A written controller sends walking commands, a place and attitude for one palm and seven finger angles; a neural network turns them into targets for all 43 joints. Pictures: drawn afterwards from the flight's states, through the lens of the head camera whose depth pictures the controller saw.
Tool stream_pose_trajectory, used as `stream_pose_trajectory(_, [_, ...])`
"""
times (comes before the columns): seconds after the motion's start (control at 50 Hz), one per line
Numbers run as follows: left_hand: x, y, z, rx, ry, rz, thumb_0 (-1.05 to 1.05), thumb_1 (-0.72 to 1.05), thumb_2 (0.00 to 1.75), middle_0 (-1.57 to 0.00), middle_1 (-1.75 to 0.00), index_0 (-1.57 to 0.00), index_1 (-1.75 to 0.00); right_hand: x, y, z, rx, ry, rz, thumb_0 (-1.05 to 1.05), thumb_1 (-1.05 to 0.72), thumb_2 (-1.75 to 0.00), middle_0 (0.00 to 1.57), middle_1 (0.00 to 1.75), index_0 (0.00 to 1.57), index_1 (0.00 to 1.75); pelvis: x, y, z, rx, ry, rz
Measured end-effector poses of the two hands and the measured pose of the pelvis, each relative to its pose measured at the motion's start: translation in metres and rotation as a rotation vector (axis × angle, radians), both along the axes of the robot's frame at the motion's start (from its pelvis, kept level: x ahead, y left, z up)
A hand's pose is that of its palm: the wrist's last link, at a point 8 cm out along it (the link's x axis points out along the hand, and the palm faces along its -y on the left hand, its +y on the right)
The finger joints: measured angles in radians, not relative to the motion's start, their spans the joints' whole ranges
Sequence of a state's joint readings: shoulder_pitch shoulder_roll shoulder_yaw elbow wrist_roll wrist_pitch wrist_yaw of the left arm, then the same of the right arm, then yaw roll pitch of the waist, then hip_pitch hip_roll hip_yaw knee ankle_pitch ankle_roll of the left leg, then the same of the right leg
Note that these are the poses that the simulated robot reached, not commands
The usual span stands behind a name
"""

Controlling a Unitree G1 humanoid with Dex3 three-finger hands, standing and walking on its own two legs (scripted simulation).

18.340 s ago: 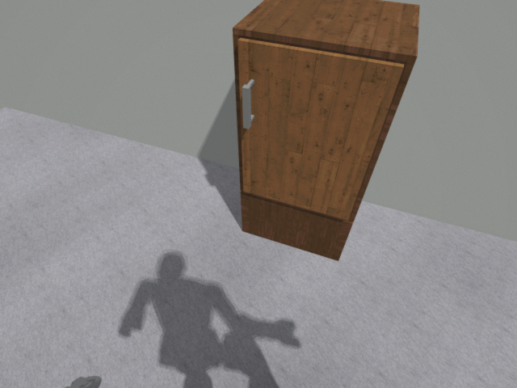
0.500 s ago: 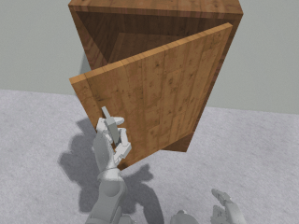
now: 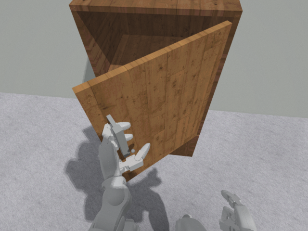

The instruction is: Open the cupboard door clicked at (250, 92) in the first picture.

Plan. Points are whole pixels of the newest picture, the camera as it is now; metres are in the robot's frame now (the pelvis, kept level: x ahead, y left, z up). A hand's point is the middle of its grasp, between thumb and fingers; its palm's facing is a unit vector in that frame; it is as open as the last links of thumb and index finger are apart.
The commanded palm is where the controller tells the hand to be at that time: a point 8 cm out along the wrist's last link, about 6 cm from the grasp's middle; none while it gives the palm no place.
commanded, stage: open thumb and fingers to let go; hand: left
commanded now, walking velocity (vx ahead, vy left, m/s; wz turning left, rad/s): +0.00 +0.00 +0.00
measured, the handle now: (118, 137) +0.35 +0.11 +0.04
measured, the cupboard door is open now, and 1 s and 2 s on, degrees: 41 44 44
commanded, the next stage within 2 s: slide the hand sideways off the handle in 0.46 s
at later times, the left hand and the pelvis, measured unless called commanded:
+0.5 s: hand (134, 152) +0.30 +0.07 +0.04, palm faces +0.26 -0.97 -0.01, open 14.5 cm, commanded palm +0.26 +0.11 +0.04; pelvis +0.00 +0.01 +0.00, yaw -1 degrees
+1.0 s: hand (128, 172) +0.25 +0.07 +0.04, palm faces -0.18 -0.98 +0.00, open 16.2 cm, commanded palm +0.24 +0.14 +0.04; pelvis -0.01 +0.04 -0.01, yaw -1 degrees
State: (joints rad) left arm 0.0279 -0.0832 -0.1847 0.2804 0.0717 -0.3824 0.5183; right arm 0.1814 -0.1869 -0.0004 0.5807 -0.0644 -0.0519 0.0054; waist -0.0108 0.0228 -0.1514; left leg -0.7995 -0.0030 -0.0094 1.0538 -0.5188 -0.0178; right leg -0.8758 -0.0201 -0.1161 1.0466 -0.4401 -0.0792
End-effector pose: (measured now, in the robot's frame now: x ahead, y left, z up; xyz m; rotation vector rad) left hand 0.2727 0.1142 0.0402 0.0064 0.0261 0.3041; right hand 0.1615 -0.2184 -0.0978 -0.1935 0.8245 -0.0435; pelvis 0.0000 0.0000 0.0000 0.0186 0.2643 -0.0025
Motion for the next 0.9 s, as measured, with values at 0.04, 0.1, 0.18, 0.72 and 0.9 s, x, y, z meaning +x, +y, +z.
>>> stream_pose_trajectory(0.04, [0.0, 0.0, 0.0, -0.001, -0.001, -0.001, 0.01, 0.07, 0.54, -0.34, -1.26, -0.35, -1.26, -0.003, -0.001, -0.001, -0.001, 0.005, -0.003, 0.01, -0.91, -0.9, 0.2, 0.3, 0.2, 0.3, -0.001, 0.001, 0.0, 0.0, 0.0, 0.0])
stream_pose_trajectory(0.1, [0.0, 0.0, -0.001, 0.0, -0.005, -0.005, 0.01, -0.12, 0.46, -0.33, -1.24, -0.34, -1.24, -0.007, -0.001, -0.002, -0.005, 0.013, -0.008, 0.01, -0.91, -0.9, 0.2, 0.3, 0.2, 0.3, -0.001, 0.002, 0.0, 0.0, -0.001, -0.002])
stream_pose_trajectory(0.18, [0.001, -0.001, -0.001, 0.002, -0.009, -0.008, 0.01, -0.3, 0.38, -0.31, -1.19, -0.32, -1.19, -0.011, 0.0, -0.003, -0.009, 0.022, -0.012, 0.01, -0.91, -0.9, 0.2, 0.3, 0.2, 0.3, -0.002, 0.004, -0.001, -0.002, -0.001, -0.003])
stream_pose_trajectory(0.72, [-0.012, 0.013, -0.001, 0.097, -0.026, -0.453, -0.01, -0.5, 0.3, -0.3, -0.47, -0.24, -0.49, -0.009, 0.022, 0.0, 0.007, -0.032, 0.011, 0.01, -0.9, -0.9, 0.2, 0.3, 0.21, 0.3, -0.009, 0.023, -0.007, -0.019, -0.018, 0.008])
stream_pose_trajectory(0.9, [-0.02, 0.012, 0.002, -0.031, 0.001, -0.503, -0.01, -0.5, 0.3, -0.16, -0.33, -0.18, -0.35, -0.012, 0.024, 0.014, 0.004, -0.095, -0.025, 0.01, -0.91, -0.9, 0.2, 0.3, 0.2, 0.3, -0.009, 0.034, -0.006, -0.017, -0.02, -0.012])
